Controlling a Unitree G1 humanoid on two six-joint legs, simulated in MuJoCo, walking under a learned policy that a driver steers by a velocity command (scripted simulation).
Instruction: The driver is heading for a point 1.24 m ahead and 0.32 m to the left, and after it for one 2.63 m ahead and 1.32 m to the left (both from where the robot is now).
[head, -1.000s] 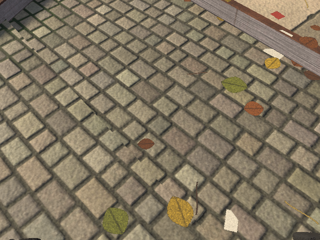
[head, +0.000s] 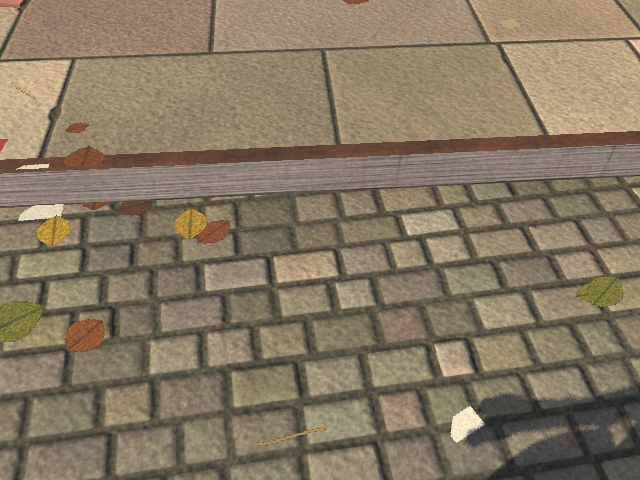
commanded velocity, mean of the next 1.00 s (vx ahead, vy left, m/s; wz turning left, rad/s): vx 0.96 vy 0.00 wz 0.31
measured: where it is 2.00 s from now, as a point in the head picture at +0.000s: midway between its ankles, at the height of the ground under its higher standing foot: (180, 124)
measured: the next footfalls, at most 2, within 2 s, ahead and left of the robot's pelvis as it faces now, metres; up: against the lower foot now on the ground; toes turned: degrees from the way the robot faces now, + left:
right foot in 0.44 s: +0.46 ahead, -0.13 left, -0.03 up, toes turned -5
left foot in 0.86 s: +0.90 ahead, +0.01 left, -0.03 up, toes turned +18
